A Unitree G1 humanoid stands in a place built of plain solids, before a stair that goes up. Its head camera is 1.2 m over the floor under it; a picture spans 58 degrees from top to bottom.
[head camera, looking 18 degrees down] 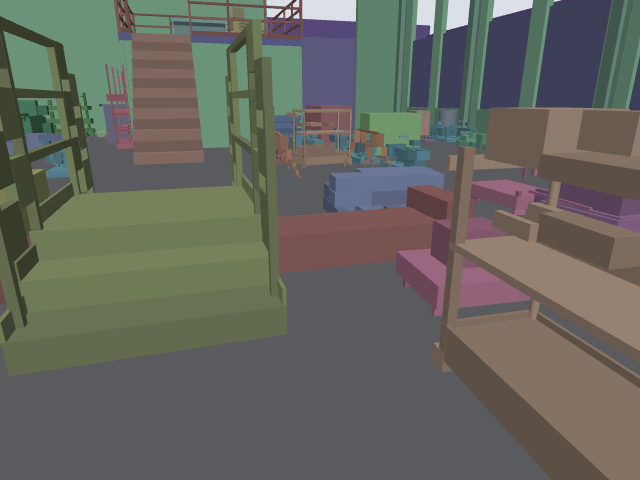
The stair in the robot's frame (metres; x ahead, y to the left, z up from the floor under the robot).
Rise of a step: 0.17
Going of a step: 0.30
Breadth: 1.30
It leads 17 degrees to the left of straight ahead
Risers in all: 3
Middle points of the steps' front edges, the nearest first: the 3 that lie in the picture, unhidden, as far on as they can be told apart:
1.87 0.80 0.17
2.15 0.88 0.34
2.44 0.97 0.51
